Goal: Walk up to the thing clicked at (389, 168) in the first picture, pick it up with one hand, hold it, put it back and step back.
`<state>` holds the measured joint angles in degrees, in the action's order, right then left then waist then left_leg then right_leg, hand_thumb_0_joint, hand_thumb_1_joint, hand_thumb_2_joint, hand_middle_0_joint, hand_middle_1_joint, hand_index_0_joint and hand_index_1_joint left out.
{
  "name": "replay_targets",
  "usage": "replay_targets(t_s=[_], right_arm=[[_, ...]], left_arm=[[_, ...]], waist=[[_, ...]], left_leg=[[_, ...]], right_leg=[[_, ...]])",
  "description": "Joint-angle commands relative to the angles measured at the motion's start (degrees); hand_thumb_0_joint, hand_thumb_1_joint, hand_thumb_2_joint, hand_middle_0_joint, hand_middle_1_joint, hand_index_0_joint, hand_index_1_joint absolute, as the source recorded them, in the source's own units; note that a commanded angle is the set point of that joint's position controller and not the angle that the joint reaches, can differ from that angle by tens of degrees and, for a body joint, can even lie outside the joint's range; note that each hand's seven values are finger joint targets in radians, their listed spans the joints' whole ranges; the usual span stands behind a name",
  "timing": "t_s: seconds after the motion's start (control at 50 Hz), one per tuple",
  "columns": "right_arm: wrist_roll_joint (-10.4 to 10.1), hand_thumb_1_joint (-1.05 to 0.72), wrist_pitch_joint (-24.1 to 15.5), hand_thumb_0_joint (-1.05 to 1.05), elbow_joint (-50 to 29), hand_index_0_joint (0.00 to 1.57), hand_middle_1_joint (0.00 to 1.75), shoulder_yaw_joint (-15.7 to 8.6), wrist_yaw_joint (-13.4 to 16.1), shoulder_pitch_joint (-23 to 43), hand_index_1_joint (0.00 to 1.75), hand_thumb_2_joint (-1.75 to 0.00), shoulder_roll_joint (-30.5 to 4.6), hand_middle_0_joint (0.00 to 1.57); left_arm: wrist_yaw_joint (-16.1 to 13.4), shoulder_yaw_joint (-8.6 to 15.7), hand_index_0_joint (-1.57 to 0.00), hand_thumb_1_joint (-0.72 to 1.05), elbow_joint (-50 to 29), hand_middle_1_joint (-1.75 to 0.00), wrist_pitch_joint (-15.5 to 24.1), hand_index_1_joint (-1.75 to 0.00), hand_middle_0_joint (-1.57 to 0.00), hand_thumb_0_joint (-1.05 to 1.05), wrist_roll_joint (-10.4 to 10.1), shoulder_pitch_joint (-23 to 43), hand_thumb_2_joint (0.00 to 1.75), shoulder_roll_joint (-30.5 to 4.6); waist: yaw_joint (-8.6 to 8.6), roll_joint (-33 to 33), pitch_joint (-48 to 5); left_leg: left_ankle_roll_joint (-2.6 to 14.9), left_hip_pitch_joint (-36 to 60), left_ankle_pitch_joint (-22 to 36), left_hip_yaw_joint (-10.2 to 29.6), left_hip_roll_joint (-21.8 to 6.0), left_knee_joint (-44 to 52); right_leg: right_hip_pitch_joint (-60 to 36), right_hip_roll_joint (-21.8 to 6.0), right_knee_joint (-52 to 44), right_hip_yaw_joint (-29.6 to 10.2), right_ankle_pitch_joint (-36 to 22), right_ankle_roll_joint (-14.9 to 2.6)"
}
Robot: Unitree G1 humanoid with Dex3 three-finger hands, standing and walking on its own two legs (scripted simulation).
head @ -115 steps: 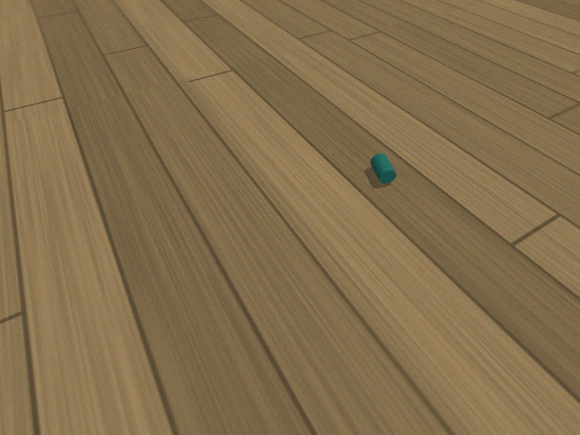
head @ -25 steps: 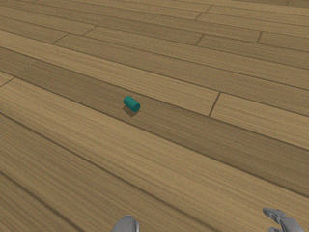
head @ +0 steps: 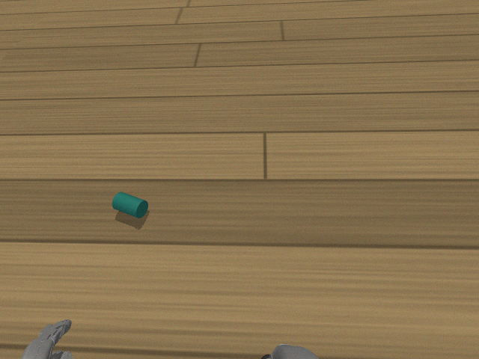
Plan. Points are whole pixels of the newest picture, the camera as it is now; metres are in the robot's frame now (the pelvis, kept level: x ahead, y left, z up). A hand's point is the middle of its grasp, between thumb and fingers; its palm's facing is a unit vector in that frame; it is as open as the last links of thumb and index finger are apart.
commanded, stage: walk up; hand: left
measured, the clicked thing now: (130, 204) +0.93 +0.45 -0.70
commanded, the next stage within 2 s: none
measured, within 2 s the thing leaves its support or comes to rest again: neither
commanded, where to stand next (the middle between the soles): +0.49 +0.48 m, yaw -33 degrees
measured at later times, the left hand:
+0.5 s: hand out of the picture +0.21 +0.54 -0.14, palm faces -0.19 -0.77 -0.62, open 7.4 cm
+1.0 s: hand out of the picture +0.44 +0.59 -0.10, palm faces -0.24 -0.76 -0.61, open 7.3 cm
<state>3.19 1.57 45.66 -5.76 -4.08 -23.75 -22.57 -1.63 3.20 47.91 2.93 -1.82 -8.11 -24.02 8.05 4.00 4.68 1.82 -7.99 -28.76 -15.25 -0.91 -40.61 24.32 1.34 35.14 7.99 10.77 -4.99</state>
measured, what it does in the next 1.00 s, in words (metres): steps to the left, turning right: left foot, then right foot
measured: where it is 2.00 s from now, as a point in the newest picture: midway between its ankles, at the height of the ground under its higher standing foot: (87, 315)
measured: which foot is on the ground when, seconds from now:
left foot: down 0.00-0.00, up 0.02-0.42, down 0.44-0.82, up 0.84-1.00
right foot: down 0.00-0.46, up 0.48-0.78, down 0.80-1.00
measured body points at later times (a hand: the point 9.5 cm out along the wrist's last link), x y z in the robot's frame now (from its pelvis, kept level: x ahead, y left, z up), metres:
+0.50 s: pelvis +0.15 +0.20 -0.02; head +0.20 +0.18 +0.42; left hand +0.22 +0.58 -0.10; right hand +0.22 -0.16 -0.11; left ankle +0.22 +0.33 -0.71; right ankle +0.10 -0.03 -0.69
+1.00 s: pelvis +0.26 +0.33 -0.01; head +0.27 +0.27 +0.44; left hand +0.45 +0.62 -0.06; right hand +0.23 +0.00 -0.15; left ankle +0.32 +0.47 -0.63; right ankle +0.29 +0.18 -0.71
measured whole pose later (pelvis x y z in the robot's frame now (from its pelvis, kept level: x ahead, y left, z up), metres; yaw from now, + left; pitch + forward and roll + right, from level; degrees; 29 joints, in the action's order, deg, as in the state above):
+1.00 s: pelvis +0.26 +0.33 -0.01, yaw -20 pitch -4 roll -1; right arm 3.5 6.7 41.4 -5.0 -4.6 -15.6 -25.4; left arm -7.0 2.9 45.8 4.7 0.5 -17.4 -22.8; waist 1.4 8.8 6.5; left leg -1.4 -32.4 -26.0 3.3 -4.9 -76.2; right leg 23.8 -1.5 43.5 3.5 16.5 -2.3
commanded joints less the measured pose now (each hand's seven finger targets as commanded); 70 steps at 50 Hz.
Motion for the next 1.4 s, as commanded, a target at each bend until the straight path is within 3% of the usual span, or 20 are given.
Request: replay_targets(t_s=[0.0, 0.02, 0.12, 0.32, 0.4, 0.42, 0.44, 0.48, 0.54, 0.64, 0.7, 0.76, 0.8, 0.84, 0.98, 1.14, 1.2, 1.24, 1.26, 1.38], right_arm=[[0.05, -0.9, -0.85, 0.0, -9.49, 0.2, 0.3, -3.03, 1.21, 0.4, 0.3, -0.9, -13.78, 0.2], [0.19, -0.9, -0.4, 0.0, -9.93, 0.2, 0.3, -4.07, 1.54, 3.0, 0.3, -0.9, -16.39, 0.2], [-0.19, -0.9, 0.34, 0.0, -7.03, 0.2, 0.3, -2.82, -0.15, 2.26, 0.3, -0.9, -12.62, 0.2], [0.61, -0.9, 1.29, 0.0, -11.81, 0.2, 0.3, -3.98, -2.57, 15.45, 0.3, -0.9, -13.48, 0.2], [0.89, -0.9, 0.71, 0.0, -8.23, 0.2, 0.3, -5.73, -1.94, 3.51, 0.3, -0.9, -14.54, 0.2], [1.5, -0.9, 0.14, 0.0, -6.08, 0.2, 0.3, -6.73, -1.39, -2.04, 0.3, -0.9, -16.61, 0.2], [1.85, -0.9, -0.45, 0.0, -6.49, 0.2, 0.3, -7.63, -0.6, -1.56, 0.3, -0.9, -21.24, 0.2], [-0.89, -0.9, -0.55, 0.0, -8.38, 0.2, 0.3, -8.16, 0.12, 6.41, 0.3, -0.9, -25.04, 0.2], [-0.09, -0.9, -0.83, 0.0, -9.43, 0.2, 0.3, -5.1, 0.84, 9.19, 0.3, -0.9, -16.31, 0.2], [0.41, -0.9, -0.98, 0.0, -9.72, 0.2, 0.3, -3.49, 1.25, 8.95, 0.3, -0.9, -12.74, 0.2], [1.06, -0.9, -0.22, 0.0, -11.12, 0.2, 0.3, -3.4, 1.11, 9.67, 0.3, -0.9, -12.76, 0.2], [0.59, -0.9, 0.73, 0.0, -14.34, 0.2, 0.3, -2.56, 0.73, 15.85, 0.3, -0.9, -11.35, 0.2], [-0.15, -0.9, 1.24, 0.0, -13.55, 0.2, 0.3, -1.14, 0.91, 7.57, 0.3, -0.9, -7.68, 0.2], [0.71, -0.9, 3.17, 0.0, -12.1, 0.2, 0.3, -3.81, 1.64, 4.81, 0.3, -0.9, -15.05, 0.2], [0.64, -0.9, 3.75, 0.0, -9.15, 0.2, 0.3, -3.91, -0.28, 5.35, 0.3, -0.9, -14.72, 0.2], [0.77, -0.9, 3.56, 0.0, -9.99, 0.2, 0.3, -4.9, -0.92, 6.58, 0.3, -0.9, -15.52, 0.2], [1.17, -0.9, 2.51, 0.0, -5.02, 0.2, 0.3, -6.06, -0.21, -6.92, 0.3, -0.9, -15.86, 0.2], [1.9, -0.9, 1.39, 0.0, -6.82, 0.2, 0.3, -6.81, 0.79, -2.78, 0.3, -0.9, -23.51, 0.2], [0.09, -0.9, 1.02, 0.0, -7.7, 0.2, 0.3, -6.95, 1.14, 4.67, 0.3, -0.9, -28.13, 0.2], [0.16, -0.9, -0.54, 0.0, -6.85, 0.2, 0.3, -4.02, 2.36, 5.8, 0.3, -0.9, -17.08, 0.2]], left_arm=[[-4.02, 6.53, -0.2, 0.9, -2.0, -0.3, 0.5, -0.3, -0.2, 0.0, 0.82, -16.46, 0.9, -20.11], [-4.72, 6.49, -0.2, 0.9, -2.93, -0.3, 0.57, -0.3, -0.2, 0.0, -0.13, -11.56, 0.9, -21.03], [-3.54, 5.28, -0.2, 0.9, -3.3, -0.3, 3.22, -0.3, -0.2, 0.0, 1.25, -7.53, 0.9, -15.62], [-4.19, 6.94, -0.2, 0.9, -3.1, -0.3, 4.4, -0.3, -0.2, 0.0, 3.77, -13.69, 0.9, -21.68], [-4.99, 5.89, -0.2, 0.9, -4.12, -0.3, 3.23, -0.3, -0.2, 0.0, 3.5, -7.81, 0.9, -20.11], [-5.18, 4.04, -0.2, 0.9, -3.6, -0.3, 2.9, -0.3, -0.2, 0.0, 3.52, -11.51, 0.9, -14.18], [-5.42, 1.7, -0.2, 0.9, -3.65, -0.3, 2.73, -0.3, -0.2, 0.0, 3.34, -16.1, 0.9, -7.42], [-6.76, 2.52, -0.2, 0.9, -1.04, -0.3, 2.37, -0.3, -0.2, 0.0, 2.37, -16.42, 0.9, -13.68], [-5.45, 3.74, -0.2, 0.9, 2.54, -0.3, 2.3, -0.3, -0.2, 0.0, 0.67, -15.7, 0.9, -16.89], [-4.4, 2.74, -0.2, 0.9, 1.42, -0.3, 2.1, -0.3, -0.2, 0.0, 0.22, -15.76, 0.9, -12.26], [-4.41, 3.07, -0.2, 0.9, 0.09, -0.3, 1.86, -0.3, -0.2, 0.0, 0.29, -15.26, 0.9, -11.11], [-5.51, 5.12, -0.2, 0.9, 3.85, -0.3, 2.15, -0.3, -0.2, 0.0, 0.97, -28.01, 0.9, -13.52], [-7.03, 7.44, -0.2, 0.9, 1.28, -0.3, 2.07, -0.3, -0.2, 0.0, 2.32, -29.53, 0.9, -20.52], [-7.66, 6.7, -0.2, 0.9, -3.84, -0.3, 1.88, -0.3, -0.2, 0.0, 1.45, -17.88, 0.9, -20.77], [-6.08, 6.31, -0.2, 0.9, -4.72, -0.3, 3.55, -0.3, -0.2, 0.0, 3.57, -11.44, 0.9, -19.62], [-5.81, 8.61, -0.2, 0.9, -3.77, -0.3, 2.68, -0.3, -0.2, 0.0, 5.05, -10.8, 0.9, -25.13], [-5.96, 7.16, -0.2, 0.9, -3.43, -0.3, 1.52, -0.3, -0.2, 0.0, 4.85, -6.89, 0.9, -20.57], [-7.12, 3.34, -0.2, 0.9, -3.77, -0.3, 1.04, -0.3, -0.2, 0.0, 3.17, -8.44, 0.9, -10.71], [-7.98, 3.53, -0.2, 0.9, -3.27, -0.3, 1.6, -0.3, -0.2, 0.0, 3.69, -6.01, 0.9, -13.78], [-5.28, 3.62, -0.2, 0.9, 3.1, -0.3, 1.72, -0.3, -0.2, 0.0, 0.64, -12.91, 0.9, -14.35]], waist=[[-11.51, -4.4, -13.04], [-10.28, -3.62, -9.56], [-4.56, -6.51, -0.59], [-7.52, -13.91, -1.63], [1.32, -9.84, -7.98], [3.53, 2.27, -10.21], [1.91, 20.35, -8.86], [-2.05, 19.14, -8.23], [-3.75, 9.84, -2.07], [-4.43, 7.41, -2.54], [-4.53, 8.28, -3.7], [-12.84, -1.74, -7.77], [-12.78, -16.25, -12.53], [-9.13, -5.85, -8.81], [-6.28, -9.08, -0.58], [-7.08, -16.83, -4.04], [0.37, -5.32, -8.74], [-0.41, 18.35, -0.48], [-2.77, 18.52, 2.34], [-5.85, 9.18, 3.05]], left_leg=[[-8.46, -38.35, -5.98, 23.84, -3.52, -36.09], [-8.0, -39.58, -3.5, 25.49, -4.49, -41.0], [-3.17, -26.8, 10.71, 22.04, -6.6, -26.99], [-2.65, -22.53, 13.59, 19.34, -9.34, -12.54], [-0.54, -0.99, 6.63, 13.34, -3.65, 1.82], [-0.31, 6.59, 3.44, 18.26, -3.47, 8.42], [-1.3, 8.68, 4.72, 33.17, -15.8, 16.32], [6.99, 4.85, -2.26, 48.96, -23.29, 24.18], [3.0, -1.39, 17.98, 27.96, -14.74, 16.93], [6.68, 0.04, 44.86, 16.65, -11.72, 12.58], [7.64, -2.62, 40.27, 16.37, -13.36, 12.17], [3.06, -16.28, 33.53, 11.42, -9.65, -3.44], [-3.25, -34.23, -4.17, 14.07, -1.96, -25.84], [-5.82, -34.92, -6.12, 23.37, -4.29, -39.57], [-2.58, -26.15, 7.2, 21.03, -7.6, -34.48], [-2.04, -18.97, -2.22, 14.7, -6.85, -17.99], [-0.92, -1.37, -1.22, 11.85, -2.27, 1.07], [1.23, -7.01, -10.33, 43.27, -18.07, 22.67], [6.77, -12.04, -13.92, 54.41, -22.74, 28.58], [4.71, -3.06, 29.96, 26.93, -12.56, 11.43]], right_leg=[[-34.57, -30.25, -16.41, -50.45, 21.31, -15.16], [-29.86, -31.66, -18.98, -53.28, 26.53, -17.85], [-7.45, -12.86, -15.15, -20.9, 1.69, -5.0], [0.16, -12.51, -9.19, -22.38, 9.64, -6.25], [8.53, -11.86, 6.69, -18.12, -1.4, -3.6], [12.53, -6.54, 23.58, -14.34, 0.73, -0.37], [23.56, 2.2, 35.47, -10.64, 23.73, 2.29], [26.12, -2.38, 43.39, -11.91, 20.21, 0.71], [19.71, -4.55, 36.23, -11.75, 11.19, 1.98], [10.75, -3.08, 20.0, -4.62, 8.75, 3.56], [2.53, -3.13, 11.18, -1.99, 4.86, 2.99], [-21.86, -3.07, -2.77, -3.67, -8.12, 1.46], [-35.53, -22.17, -9.42, -36.25, -3.1, -6.01], [-21.71, -31.63, -14.8, -49.88, 12.72, -16.15], [2.31, -14.82, -10.62, -22.41, 17.72, -7.02], [5.78, -13.68, -6.25, -23.86, 26.62, -5.75], [13.47, -9.36, 12.18, -15.73, 23.59, -1.26], [32.32, 5.95, 41.42, -9.79, 25.66, 2.92], [29.17, 1.05, 42.59, -13.36, 23.77, 0.73], [17.96, -2.04, 29.11, -8.03, 15.04, 2.9]])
